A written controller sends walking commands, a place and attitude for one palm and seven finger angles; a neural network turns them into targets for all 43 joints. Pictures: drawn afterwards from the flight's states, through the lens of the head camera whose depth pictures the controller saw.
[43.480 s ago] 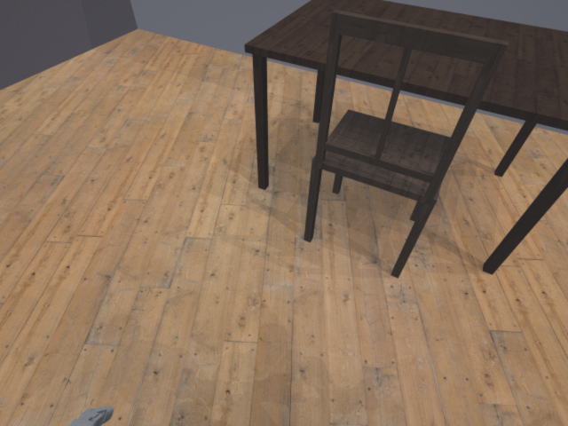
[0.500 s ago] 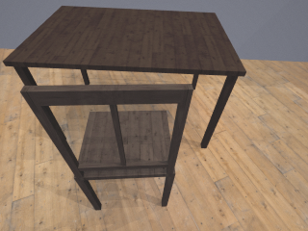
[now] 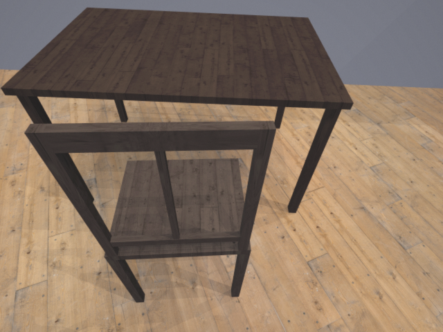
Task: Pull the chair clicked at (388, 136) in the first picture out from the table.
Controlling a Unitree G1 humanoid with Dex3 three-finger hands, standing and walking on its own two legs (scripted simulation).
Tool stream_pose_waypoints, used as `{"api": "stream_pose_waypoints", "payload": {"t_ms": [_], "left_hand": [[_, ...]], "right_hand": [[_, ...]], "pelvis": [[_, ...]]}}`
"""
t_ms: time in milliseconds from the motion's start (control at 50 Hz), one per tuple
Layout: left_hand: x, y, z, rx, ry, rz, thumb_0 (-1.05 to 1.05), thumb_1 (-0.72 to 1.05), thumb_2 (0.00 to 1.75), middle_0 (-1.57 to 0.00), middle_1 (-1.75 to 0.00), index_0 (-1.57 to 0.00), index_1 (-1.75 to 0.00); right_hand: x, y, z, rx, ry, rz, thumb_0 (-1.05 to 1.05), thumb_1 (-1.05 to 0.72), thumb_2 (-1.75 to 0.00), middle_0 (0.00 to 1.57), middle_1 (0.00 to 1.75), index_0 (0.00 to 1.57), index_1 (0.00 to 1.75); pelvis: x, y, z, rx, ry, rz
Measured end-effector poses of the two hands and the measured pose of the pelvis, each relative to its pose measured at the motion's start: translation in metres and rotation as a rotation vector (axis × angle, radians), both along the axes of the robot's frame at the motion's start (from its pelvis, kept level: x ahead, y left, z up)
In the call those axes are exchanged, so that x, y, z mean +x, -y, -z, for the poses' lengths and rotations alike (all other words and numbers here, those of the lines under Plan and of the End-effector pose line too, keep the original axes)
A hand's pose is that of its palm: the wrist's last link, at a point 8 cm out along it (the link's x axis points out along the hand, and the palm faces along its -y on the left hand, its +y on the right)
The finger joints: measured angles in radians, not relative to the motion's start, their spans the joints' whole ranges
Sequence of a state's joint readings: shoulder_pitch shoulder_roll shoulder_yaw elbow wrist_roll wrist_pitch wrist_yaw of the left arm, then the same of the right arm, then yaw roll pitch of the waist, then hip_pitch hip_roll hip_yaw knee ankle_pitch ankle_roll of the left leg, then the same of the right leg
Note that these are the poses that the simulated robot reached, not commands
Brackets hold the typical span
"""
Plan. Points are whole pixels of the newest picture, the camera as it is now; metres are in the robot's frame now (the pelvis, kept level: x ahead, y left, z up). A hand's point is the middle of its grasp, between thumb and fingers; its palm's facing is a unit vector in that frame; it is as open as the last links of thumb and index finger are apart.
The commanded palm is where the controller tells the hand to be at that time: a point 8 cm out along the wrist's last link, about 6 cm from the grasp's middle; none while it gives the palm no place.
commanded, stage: look again from close up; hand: left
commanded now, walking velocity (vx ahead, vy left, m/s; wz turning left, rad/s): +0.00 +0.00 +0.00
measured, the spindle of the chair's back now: (169, 201) +0.40 +0.15 -0.05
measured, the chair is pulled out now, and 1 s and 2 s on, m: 0.25 0.25 0.25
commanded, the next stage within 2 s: raise the hand toward the chair's back in 0.64 s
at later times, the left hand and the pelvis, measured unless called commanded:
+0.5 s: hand out of the picture -0.02 +0.17 -0.18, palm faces +0.02 -0.99 -0.17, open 7.4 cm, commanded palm none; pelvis +0.00 +0.00 +0.00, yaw +0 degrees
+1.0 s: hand (133, 278) +0.21 +0.17 -0.01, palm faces +0.21 -0.98 -0.03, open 8.0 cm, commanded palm +0.11 +0.22 -0.07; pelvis -0.02 +0.01 -0.03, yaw +3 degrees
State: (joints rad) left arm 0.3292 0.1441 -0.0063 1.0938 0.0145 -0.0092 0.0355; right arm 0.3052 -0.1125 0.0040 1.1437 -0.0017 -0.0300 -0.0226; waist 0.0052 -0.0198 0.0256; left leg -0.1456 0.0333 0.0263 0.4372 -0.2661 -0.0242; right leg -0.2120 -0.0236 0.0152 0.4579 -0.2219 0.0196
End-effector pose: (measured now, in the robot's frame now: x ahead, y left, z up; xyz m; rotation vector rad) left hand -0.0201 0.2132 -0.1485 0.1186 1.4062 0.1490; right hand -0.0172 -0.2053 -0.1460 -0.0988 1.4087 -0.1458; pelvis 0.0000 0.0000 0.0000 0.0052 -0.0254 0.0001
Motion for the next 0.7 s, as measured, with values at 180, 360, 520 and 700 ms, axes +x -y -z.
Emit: {"api": "stream_pose_waypoints", "payload": {"t_ms": [180,360,520,700], "left_hand": [[0.0008,-0.0002,0.0005,-0.002,0.003,0.003,0.00,0.91,0.90,-0.20,-0.30,-0.19,-0.30],[-0.0011,-0.0021,0.0005,-0.002,-0.010,0.007,0.00,0.91,0.90,-0.20,-0.30,-0.19,-0.30],[-0.0003,-0.0044,0.0005,-0.001,-0.013,0.009,0.00,0.91,0.90,-0.20,-0.30,-0.19,-0.30],[0.0037,-0.0052,0.0014,-0.004,-0.002,0.009,0.00,0.91,0.90,-0.19,-0.30,-0.19,-0.30]], "right_hand": [[0.0000,0.0004,-0.0006,-0.002,0.000,0.000,0.00,-0.91,-0.90,0.20,0.30,0.20,0.30],[-0.0038,-0.0017,-0.0012,-0.001,-0.012,0.006,0.00,-0.91,-0.90,0.20,0.30,0.20,0.30],[-0.0048,-0.0042,-0.0013,0.000,-0.019,0.010,0.00,-0.91,-0.90,0.20,0.30,0.20,0.30],[-0.0007,-0.0062,-0.0016,-0.002,-0.006,0.013,0.00,-0.91,-0.90,0.20,0.30,0.20,0.30]], "pelvis": [[-0.0008,0.0002,0.0000,-0.001,0.000,0.001],[-0.0007,-0.0012,-0.0002,-0.002,-0.004,0.004],[0.0011,-0.0028,-0.0002,-0.002,-0.007,0.005],[0.0035,-0.0046,-0.0002,-0.003,-0.002,0.006]]}}
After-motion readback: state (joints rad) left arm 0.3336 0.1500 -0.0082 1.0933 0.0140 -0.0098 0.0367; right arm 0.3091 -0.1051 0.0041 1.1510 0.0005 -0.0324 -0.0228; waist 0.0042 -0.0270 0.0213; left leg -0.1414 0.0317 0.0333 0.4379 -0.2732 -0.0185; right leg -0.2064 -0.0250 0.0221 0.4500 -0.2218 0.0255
